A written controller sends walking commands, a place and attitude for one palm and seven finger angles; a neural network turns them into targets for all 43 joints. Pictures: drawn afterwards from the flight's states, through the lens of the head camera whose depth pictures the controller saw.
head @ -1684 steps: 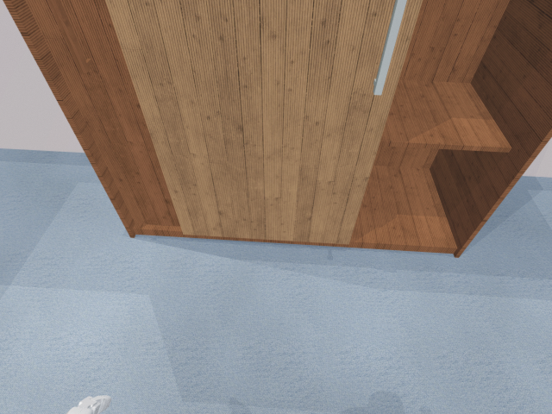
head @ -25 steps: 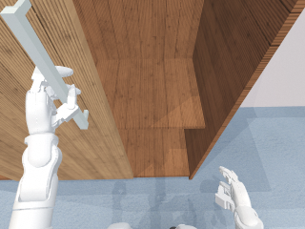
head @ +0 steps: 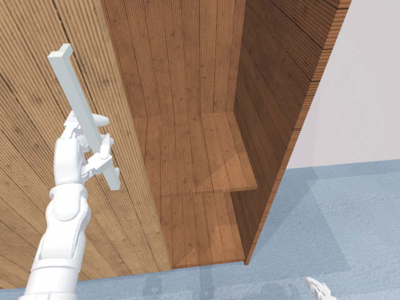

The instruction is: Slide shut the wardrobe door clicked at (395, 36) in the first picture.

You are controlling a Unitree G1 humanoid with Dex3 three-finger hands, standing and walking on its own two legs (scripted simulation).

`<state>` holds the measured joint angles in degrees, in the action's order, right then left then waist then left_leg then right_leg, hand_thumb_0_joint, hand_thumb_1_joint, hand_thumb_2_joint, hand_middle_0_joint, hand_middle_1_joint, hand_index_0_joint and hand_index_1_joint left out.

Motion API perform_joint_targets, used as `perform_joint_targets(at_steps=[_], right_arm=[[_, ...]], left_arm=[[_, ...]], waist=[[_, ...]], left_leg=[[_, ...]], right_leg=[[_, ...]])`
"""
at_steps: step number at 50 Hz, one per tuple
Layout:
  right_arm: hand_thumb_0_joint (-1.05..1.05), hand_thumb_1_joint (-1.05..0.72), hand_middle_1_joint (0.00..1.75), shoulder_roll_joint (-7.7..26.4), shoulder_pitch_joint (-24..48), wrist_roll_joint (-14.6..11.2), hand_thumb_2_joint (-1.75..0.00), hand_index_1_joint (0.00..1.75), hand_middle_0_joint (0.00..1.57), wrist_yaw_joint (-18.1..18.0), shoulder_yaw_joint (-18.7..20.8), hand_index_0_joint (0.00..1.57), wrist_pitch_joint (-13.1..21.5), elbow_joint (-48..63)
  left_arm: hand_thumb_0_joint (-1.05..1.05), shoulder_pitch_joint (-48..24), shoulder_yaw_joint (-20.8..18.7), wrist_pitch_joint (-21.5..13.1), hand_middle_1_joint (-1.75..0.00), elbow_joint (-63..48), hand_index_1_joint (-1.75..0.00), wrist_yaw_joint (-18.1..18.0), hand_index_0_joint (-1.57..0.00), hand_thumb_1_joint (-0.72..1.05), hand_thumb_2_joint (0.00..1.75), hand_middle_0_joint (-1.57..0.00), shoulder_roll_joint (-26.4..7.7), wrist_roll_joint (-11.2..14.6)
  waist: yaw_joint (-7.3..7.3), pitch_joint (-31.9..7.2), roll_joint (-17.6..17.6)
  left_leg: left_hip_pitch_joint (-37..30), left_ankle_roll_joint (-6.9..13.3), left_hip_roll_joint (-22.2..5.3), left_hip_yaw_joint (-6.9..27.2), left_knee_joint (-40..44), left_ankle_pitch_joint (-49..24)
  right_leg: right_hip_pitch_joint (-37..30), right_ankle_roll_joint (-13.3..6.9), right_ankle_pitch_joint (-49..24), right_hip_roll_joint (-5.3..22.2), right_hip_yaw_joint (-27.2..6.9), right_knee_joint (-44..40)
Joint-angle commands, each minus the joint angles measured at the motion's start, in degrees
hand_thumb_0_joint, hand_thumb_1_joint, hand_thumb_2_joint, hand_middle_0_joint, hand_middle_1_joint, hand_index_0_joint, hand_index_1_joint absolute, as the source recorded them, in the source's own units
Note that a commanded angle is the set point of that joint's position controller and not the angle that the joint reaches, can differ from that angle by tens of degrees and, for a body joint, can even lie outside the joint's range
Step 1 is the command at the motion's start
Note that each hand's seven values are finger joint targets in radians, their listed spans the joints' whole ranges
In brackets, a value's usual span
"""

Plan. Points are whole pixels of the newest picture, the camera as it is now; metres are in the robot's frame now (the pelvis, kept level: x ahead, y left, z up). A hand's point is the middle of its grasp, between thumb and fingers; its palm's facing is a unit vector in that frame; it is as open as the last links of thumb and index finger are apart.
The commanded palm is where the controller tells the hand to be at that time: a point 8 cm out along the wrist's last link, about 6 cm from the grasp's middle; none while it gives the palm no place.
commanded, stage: stop walking and hold the door there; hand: left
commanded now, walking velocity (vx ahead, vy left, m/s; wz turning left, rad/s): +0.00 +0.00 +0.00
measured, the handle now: (95, 130) +0.38 +0.22 +0.17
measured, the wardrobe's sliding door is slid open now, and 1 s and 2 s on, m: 0.35 0.35 0.35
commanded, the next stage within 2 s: loosen the grip on the handle in 0.34 s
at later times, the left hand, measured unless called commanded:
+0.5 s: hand (102, 155) +0.33 +0.20 +0.15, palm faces +0.20 -0.96 -0.21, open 6.4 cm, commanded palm +0.28 +0.24 +0.16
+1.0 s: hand (104, 156) +0.33 +0.19 +0.15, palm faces +0.25 -0.95 -0.17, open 14.1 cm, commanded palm +0.29 +0.24 +0.16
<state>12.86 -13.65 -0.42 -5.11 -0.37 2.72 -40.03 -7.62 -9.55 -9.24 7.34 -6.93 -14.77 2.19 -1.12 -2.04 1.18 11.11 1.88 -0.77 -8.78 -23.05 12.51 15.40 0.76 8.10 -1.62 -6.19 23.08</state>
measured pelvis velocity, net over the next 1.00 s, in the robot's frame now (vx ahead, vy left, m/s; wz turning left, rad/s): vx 0.03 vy -0.04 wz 0.14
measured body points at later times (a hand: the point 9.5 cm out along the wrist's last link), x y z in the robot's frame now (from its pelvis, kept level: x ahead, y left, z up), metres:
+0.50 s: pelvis +0.00 +0.00 +0.00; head +0.01 +0.01 +0.45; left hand +0.32 +0.25 +0.16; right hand +0.18 -0.22 -0.09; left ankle +0.00 +0.09 -0.74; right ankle +0.05 -0.12 -0.74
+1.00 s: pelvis +0.03 -0.04 -0.01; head +0.05 -0.05 +0.43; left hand +0.31 +0.24 +0.16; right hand +0.22 -0.25 -0.11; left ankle +0.00 +0.09 -0.74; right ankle +0.05 -0.13 -0.74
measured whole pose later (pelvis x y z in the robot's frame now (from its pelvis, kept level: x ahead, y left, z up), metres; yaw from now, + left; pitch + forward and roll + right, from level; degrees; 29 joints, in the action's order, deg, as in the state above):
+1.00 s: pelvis +0.03 -0.04 -0.01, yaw +8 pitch +3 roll +0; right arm 15.0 -12.6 -1.9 -2.1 -0.1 10.7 -39.5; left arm -12.0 -9.4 -12.5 7.9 4.0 -16.6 8.3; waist 2.3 -1.5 1.8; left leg 19.2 -0.9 -1.2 -0.3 -34.0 18.2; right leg 20.8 -2.2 16.9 -1.4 2.3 34.2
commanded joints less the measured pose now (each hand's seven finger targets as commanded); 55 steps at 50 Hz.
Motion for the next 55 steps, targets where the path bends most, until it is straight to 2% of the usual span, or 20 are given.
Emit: perform_joint_targets(at_steps=[1,8,21,22,23,24,25,26,27,28,31,34,36,38,41,45,49,51,52,55], right_arm=[[0.0,-0.9,0.3,6.9,8.0,-0.2,-0.9,0.3,0.2,-0.6,2.5,0.2,3.4,8.8],[0.0,-0.9,0.3,5.8,8.6,0.0,-0.9,0.3,0.2,-0.2,1.7,0.2,3.0,9.3],[0.0,-0.9,0.3,5.7,9.0,-0.1,-0.9,0.3,0.2,-0.1,1.7,0.2,2.1,10.1],[0.0,-0.9,0.3,7.1,5.6,1.8,-0.9,0.3,0.2,1.6,3.9,0.2,3.6,11.3],[0.0,-0.9,0.3,4.2,10.5,0.7,-0.9,0.3,0.2,2.4,3.2,0.2,7.4,12.0],[0.0,-0.9,0.3,6.8,5.6,-3.2,-0.9,0.3,0.2,2.1,4.2,0.2,8.7,11.6],[0.0,-0.9,0.3,8.3,5.5,-2.5,-0.9,0.3,0.2,1.3,3.9,0.2,8.7,11.1],[0.0,-0.9,0.3,7.4,6.2,-2.3,-0.9,0.3,0.2,1.3,3.1,0.2,8.8,10.7],[0.0,-0.9,0.3,6.6,7.2,-1.9,-0.9,0.3,0.2,1.5,2.0,0.2,9.4,11.6],[0.0,-0.9,0.3,6.7,7.7,-2.0,-0.9,0.3,0.2,1.6,1.5,0.2,10.0,11.1],[0.0,-0.9,0.3,7.5,7.7,-1.8,-0.9,0.3,0.2,2.0,1.4,0.2,11.1,11.0],[0.0,-0.9,0.3,7.1,8.1,-1.7,-0.9,0.3,0.2,2.3,1.1,0.2,12.0,11.5],[0.0,-0.9,0.3,7.3,8.0,-1.8,-0.9,0.3,0.2,2.2,1.3,0.2,12.0,10.7],[0.0,-0.9,0.3,6.8,8.3,-2.0,-0.9,0.3,0.2,2.3,1.4,0.2,12.2,10.6],[0.0,-0.9,0.3,7.2,8.4,-2.0,-0.9,0.3,0.2,2.5,2.0,0.2,11.9,10.0],[0.0,-0.9,0.3,7.0,7.2,-1.9,-0.9,0.3,0.2,2.9,2.2,0.2,11.8,9.9],[0.0,-0.9,0.3,7.3,4.7,-1.8,-0.9,0.3,0.2,2.9,2.4,0.2,11.5,9.7],[0.0,-0.9,0.3,7.5,4.2,-1.6,-0.9,0.3,0.2,2.9,2.5,0.2,11.4,9.6],[0.0,-0.9,0.3,7.1,3.8,-1.6,-0.9,0.3,0.2,3.1,2.4,0.2,11.4,10.1],[0.0,-0.9,0.3,6.9,4.1,-1.7,-0.9,0.3,0.2,3.2,2.3,0.2,11.4,10.8]], left_arm=[[0.0,-10.6,-1.7,-2.0,-1.4,-7.9,-1.4,0.8,-0.45,0.9,0.9,-0.45,-9.5,-0.8],[0.0,-12.1,2.9,-2.1,-1.4,-9.6,-1.4,1.4,-0.45,0.9,0.9,-0.45,-5.1,-1.1],[0.0,-11.8,4.1,-1.1,-1.4,-11.8,-1.4,1.4,-0.45,0.9,0.9,-0.45,-4.4,-0.7],[0.0,-67.3,-31.8,-4.0,-1.4,-27.1,-1.4,0.7,-0.45,0.9,0.9,-0.45,-51.4,-8.8],[0.0,-43.2,-4.3,3.1,-1.4,11.2,-1.4,6.2,-0.45,0.78,0.84,-0.45,-9.9,-6.0],[0.0,-28.5,-5.1,2.6,-1.4,-2.7,-1.4,8.7,-0.45,0.66,0.78,-0.45,-4.1,3.4],[0.0,-27.6,-8.6,0.7,-1.4,-9.8,-1.4,9.7,-0.45,0.54,0.73,-0.45,-8.1,7.0],[0.0,-22.8,-10.3,0.6,-1.4,-7.8,-1.4,9.1,-0.45,0.42,0.67,-0.45,-10.6,7.5],[0.0,-26.6,-4.4,-0.3,-1.4,-12.3,-1.4,8.3,-0.45,0.3,0.61,-0.45,-6.8,7.2],[0.0,-27.9,-2.9,-1.3,-1.4,-9.1,-1.4,7.0,-0.45,0.17,0.55,-0.45,-5.6,6.6],[0.0,-28.7,-3.3,-4.9,-1.4,-7.9,-1.4,4.2,-0.45,-0.19,0.37,-0.45,-9.5,4.0],[0.0,-30.1,-1.6,-7.1,-1.37,-7.1,-1.37,4.3,-0.42,-0.55,0.2,-0.42,-10.3,2.6],[0.0,-30.1,-3.1,-7.6,-1.33,-5.1,-1.33,5.1,-0.4,-0.55,0.2,-0.4,-13.2,2.4],[0.0,-33.1,-1.5,-7.7,-1.3,-5.5,-1.3,6.4,-0.37,-0.55,0.2,-0.37,-12.5,3.2],[0.0,-29.6,-5.3,-7.0,-1.25,-4.7,-1.25,7.6,-0.33,-0.55,0.2,-0.33,-15.4,5.1],[0.0,-25.4,-5.0,-6.3,-1.18,-9.4,-1.18,8.7,-0.28,-0.55,0.2,-0.28,-13.1,6.7],[0.0,-21.8,-5.2,-5.1,-1.15,-11.7,-1.15,10.0,-0.25,-0.55,0.2,-0.25,-11.5,7.5],[0.0,-19.8,-7.2,-4.7,-1.15,-12.9,-1.15,10.2,-0.25,-0.55,0.2,-0.25,-13.1,7.2],[0.0,-18.5,-5.7,-4.7,-1.15,-13.8,-1.15,10.5,-0.25,-0.55,0.2,-0.25,-10.7,7.4],[0.0,-17.7,-5.1,-4.8,-1.15,-16.6,-1.15,10.9,-0.25,-0.55,0.2,-0.25,-10.2,7.5]], waist=[[0.74,-8.4,-1.8],[0.72,-8.6,-0.8],[0.49,-8.5,0.0],[3.48,3.6,-18.3],[-0.69,-16.3,-12.1],[2.51,-19.3,-4.0],[3.8,-24.3,8.3],[5.13,-22.5,19.7],[4.31,-18.2,14.4],[3.12,-11.6,6.1],[2.53,-6.1,-4.2],[2.06,-6.7,-4.2],[2.05,-5.9,-3.8],[1.37,-7.0,-2.3],[2.67,-9.4,-3.2],[3.07,-15.0,-2.0],[2.86,-17.4,-4.0],[3.56,-18.1,-2.8],[3.35,-18.7,-3.6],[3.33,-17.7,-3.3]], left_leg=[[-4.9,-0.8,-7.5,8.5,4.5,-5.0],[-6.2,-1.9,-8.2,8.6,5.0,-7.9],[-6.0,-2.2,-7.7,8.1,4.7,-8.1],[5.5,2.6,-10.3,5.7,1.0,-1.5],[-3.0,-0.7,-2.2,6.3,4.6,-19.1],[-10.3,-5.4,-3.8,9.1,0.1,-27.2],[-17.8,-6.8,-3.6,9.0,-1.6,-24.7],[-17.4,-7.5,-2.5,8.2,-1.4,-18.3],[-11.3,-6.5,-1.9,8.8,-0.6,-6.6],[-4.1,-4.2,-2.0,8.7,0.2,2.5],[4.4,-1.7,-1.6,8.9,0.4,14.0],[6.2,-0.7,-0.6,7.1,-2.4,14.0],[8.0,-0.6,-0.2,6.0,-4.2,12.8],[9.0,-0.6,0.2,5.5,-6.1,11.6],[10.9,-0.8,0.1,6.1,-7.9,7.0],[8.9,-0.7,0.6,6.2,-8.9,-4.1],[6.4,-0.5,0.8,5.9,-9.3,-11.9],[5.6,-0.6,0.9,5.8,-9.8,-15.0],[4.9,-0.6,1.0,5.7,-9.7,-16.1],[4.4,-0.6,0.9,5.8,-9.8,-15.7]], right_leg=[[-0.7,-1.7,-5.8,5.8,-4.5,-2.2],[0.4,-1.8,-6.8,5.2,-3.5,-0.4],[-0.6,-1.9,-8.2,5.7,-3.6,-1.6],[3.5,-1.3,-1.7,4.1,-1.7,-3.0],[-6.0,-3.3,-12.9,0.1,8.2,6.1],[-2.6,-2.9,-9.1,0.0,10.9,7.3],[-0.6,-2.0,-5.0,0.5,8.9,5.9],[0.8,-2.7,-1.4,1.1,8.3,5.9],[0.7,-2.5,-0.2,1.3,9.0,5.4],[1.2,-2.3,2.8,1.3,8.7,4.5],[2.5,-1.9,11.8,1.6,7.3,3.2],[2.6,-1.6,17.1,2.3,5.0,2.2],[2.2,-1.4,20.0,2.9,3.2,0.4],[1.5,-1.1,21.9,3.7,1.2,-0.4],[-2.4,-1.0,20.1,4.8,-1.3,-0.8],[-6.5,-0.7,0.0,4.7,1.1,4.2],[-7.6,-0.3,-16.5,3.6,4.4,7.7],[-8.2,-0.6,-20.4,3.2,5.2,8.8],[-8.4,-0.5,-22.3,3.1,5.7,9.2],[-6.9,-0.5,-21.1,2.8,6.0,9.2]])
